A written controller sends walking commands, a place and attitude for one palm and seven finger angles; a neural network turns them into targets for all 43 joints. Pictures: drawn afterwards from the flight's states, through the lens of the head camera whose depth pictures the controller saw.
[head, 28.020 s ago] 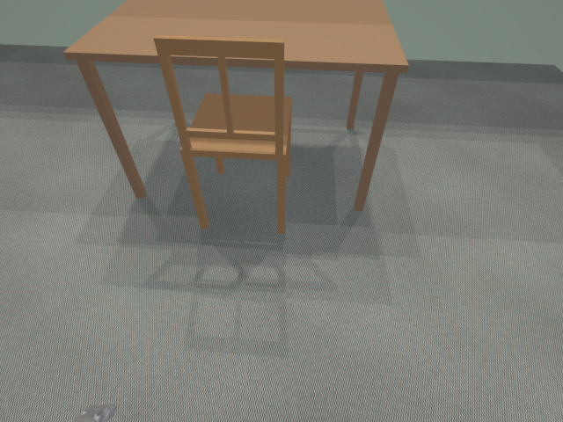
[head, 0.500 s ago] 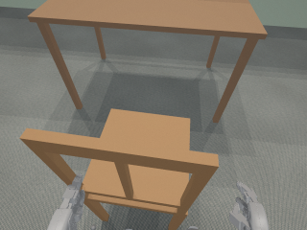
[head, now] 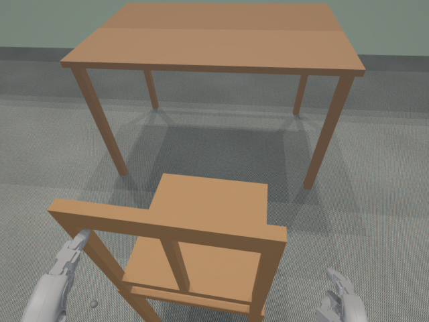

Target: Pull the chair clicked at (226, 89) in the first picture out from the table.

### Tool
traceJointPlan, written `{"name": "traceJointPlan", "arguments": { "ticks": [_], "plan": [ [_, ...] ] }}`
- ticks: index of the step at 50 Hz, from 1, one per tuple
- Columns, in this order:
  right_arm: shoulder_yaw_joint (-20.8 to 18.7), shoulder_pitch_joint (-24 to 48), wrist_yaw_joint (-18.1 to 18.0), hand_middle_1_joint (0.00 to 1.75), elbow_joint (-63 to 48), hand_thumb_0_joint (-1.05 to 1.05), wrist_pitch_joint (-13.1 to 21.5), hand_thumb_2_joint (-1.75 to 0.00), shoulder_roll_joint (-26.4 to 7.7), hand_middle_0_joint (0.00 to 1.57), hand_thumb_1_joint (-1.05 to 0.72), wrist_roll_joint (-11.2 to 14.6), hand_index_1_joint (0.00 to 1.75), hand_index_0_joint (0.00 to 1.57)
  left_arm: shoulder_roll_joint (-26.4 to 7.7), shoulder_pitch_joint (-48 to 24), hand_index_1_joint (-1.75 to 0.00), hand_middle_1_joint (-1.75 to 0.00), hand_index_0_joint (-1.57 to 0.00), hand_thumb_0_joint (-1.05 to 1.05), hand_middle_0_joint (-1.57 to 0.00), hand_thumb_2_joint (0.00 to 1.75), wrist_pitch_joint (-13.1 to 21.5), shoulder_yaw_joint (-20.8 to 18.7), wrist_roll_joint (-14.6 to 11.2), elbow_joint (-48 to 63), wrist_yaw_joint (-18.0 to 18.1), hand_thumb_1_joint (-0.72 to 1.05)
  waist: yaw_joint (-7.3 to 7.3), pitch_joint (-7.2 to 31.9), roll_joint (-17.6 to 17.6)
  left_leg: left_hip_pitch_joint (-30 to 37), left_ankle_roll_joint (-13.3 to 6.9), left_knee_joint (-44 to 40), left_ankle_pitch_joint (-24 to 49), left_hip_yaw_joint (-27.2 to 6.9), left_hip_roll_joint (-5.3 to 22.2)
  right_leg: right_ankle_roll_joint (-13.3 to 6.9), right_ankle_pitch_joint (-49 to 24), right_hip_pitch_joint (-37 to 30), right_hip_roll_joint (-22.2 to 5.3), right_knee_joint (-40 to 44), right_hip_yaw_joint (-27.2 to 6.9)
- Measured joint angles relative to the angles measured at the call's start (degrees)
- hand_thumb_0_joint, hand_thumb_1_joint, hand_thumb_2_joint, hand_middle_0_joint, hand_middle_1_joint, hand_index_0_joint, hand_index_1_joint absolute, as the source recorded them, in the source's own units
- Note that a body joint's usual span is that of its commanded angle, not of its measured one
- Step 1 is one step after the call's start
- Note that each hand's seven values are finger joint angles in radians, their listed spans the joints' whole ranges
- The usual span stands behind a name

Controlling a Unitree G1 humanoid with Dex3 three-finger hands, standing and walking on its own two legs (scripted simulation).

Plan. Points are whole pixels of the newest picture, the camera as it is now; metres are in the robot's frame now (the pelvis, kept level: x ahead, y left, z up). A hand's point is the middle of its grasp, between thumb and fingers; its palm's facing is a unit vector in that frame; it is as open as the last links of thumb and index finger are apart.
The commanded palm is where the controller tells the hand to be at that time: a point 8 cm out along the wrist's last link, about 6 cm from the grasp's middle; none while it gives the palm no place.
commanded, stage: draw the hand back to the body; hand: left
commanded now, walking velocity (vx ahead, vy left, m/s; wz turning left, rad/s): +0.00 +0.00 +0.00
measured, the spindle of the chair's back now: (177, 265) +0.25 +0.10 -0.05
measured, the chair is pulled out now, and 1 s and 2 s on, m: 0.60 0.60 0.60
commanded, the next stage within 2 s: step back with the hand held close in 0.92 s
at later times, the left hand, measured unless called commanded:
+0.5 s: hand (34, 225) +0.20 +0.24 +0.19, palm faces +0.45 -0.76 -0.46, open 9.9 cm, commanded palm +0.15 +0.29 +0.21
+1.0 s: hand (17, 213) +0.20 +0.26 +0.21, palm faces +0.49 -0.76 -0.44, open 7.4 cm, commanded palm +0.15 +0.30 +0.22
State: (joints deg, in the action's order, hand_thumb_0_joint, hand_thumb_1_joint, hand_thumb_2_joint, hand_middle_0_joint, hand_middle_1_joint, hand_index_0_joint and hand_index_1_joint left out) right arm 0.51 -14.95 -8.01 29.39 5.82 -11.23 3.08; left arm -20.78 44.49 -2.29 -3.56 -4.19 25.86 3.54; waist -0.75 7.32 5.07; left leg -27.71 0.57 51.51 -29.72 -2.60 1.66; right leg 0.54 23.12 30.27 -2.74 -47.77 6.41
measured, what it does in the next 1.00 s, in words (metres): stands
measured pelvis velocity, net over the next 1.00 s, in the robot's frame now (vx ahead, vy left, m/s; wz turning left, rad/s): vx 0.01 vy -0.01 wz -0.02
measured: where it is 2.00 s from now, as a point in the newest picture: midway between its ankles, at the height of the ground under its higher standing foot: outside the picture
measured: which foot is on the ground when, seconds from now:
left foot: down 0.00-1.00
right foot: down 0.00-1.00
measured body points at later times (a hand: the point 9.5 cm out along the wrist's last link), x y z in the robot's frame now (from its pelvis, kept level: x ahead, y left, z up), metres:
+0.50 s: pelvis +0.01 -0.02 +0.04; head -0.01 -0.05 +0.49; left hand +0.17 +0.28 +0.22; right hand +0.21 -0.24 -0.05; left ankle -0.03 +0.12 -0.70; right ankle +0.01 -0.13 -0.70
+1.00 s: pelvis +0.01 -0.01 +0.04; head -0.01 -0.04 +0.49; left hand +0.17 +0.30 +0.23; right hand +0.19 -0.24 -0.05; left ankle -0.03 +0.12 -0.70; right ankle +0.01 -0.13 -0.70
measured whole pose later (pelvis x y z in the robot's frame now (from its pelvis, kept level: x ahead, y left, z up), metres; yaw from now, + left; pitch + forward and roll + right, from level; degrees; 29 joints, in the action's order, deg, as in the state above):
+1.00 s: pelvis +0.01 -0.01 +0.04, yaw -1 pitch -4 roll -1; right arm -0.2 -10.4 -5.5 39.1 7.4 -13.3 1.8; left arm -20.5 26.6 3.0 -20.7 -3.8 22.0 9.0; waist -3.1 -0.6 5.9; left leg -4.0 1.0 26.1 -18.5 -0.4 1.7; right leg 0.2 13.7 8.6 -1.9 -26.0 5.2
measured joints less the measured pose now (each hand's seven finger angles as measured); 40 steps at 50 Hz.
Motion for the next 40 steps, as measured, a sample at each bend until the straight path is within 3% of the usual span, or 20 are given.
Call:
{"name": "traceJointPlan", "arguments": {
  "ticks": [5,11,18,31,40],
  "plan": [
    [1.0,0.2,-0.6,0.3,1.8,0.01,1.1,-0.9,-0.7,0.2,-0.9,-0.5,0.3,0.2,-0.1,-2.7,-0.14,-0.07,-0.19,-0.01,-0.06,0.38,-2.5,-1.8,0.6,-0.6,3.9,-0.19,-0.9,-2.3,0.4,7.3,0.2,-6.5,2.7,-0.1,0.0,-0.1,-2.2,-7.3,0.2,6.1,0.4],
    [1.4,1.9,0.2,0.3,4.8,0.01,2.6,-0.9,-1.6,0.2,-0.9,-1.1,0.3,0.2,0.9,-8.5,-0.17,-0.12,-0.18,-0.01,-0.09,0.48,-0.5,-7.2,0.9,-2.3,6.3,0.02,-2.2,-4.4,0.8,13.6,0.4,-13.3,5.8,-0.1,-0.1,-0.3,-4.6,-13.3,0.3,11.9,0.5],
    [0.7,4.0,1.4,0.3,7.1,0.01,3.0,-0.9,-1.9,0.2,-0.9,-1.5,0.3,0.2,1.7,-12.6,-0.19,-0.17,-0.15,-0.01,-0.12,0.6,2.5,-10.6,1.1,-2.7,6.3,0.27,-2.51,-5.6,0.8,18.5,0.7,-19.4,8.4,0.6,-0.1,-0.6,-6.4,-17.2,0.5,16.2,0.1],
    [-0.8,5.0,2.2,0.3,9.3,0.01,2.2,-0.9,-2.8,0.2,-0.9,-1.4,0.3,0.2,-0.7,-18.3,-0.27,-0.26,-0.19,0.0,-0.19,0.82,5.4,-17.9,0.3,-4.0,5.8,0.72,-2.46,-7.5,1.3,22.7,1.1,-24.4,10.5,1.3,0.6,-0.9,-8.3,-20.8,1.3,20.5,-0.3],
    [-1.4,4.5,2.6,0.3,9.8,0.01,1.3,-0.9,-2.9,0.2,-0.9,-1.3,0.3,0.2,1.7,-16.6,-0.3,-0.29,-0.21,0.01,-0.21,0.89,4.6,-15.0,0.3,-4.7,4.9,0.86,-2.06,-8.3,1.0,23.2,0.8,-25.4,11.1,1.9,0.4,-0.7,-9.0,-21.1,1.2,21.4,-0.9]
  ]
}}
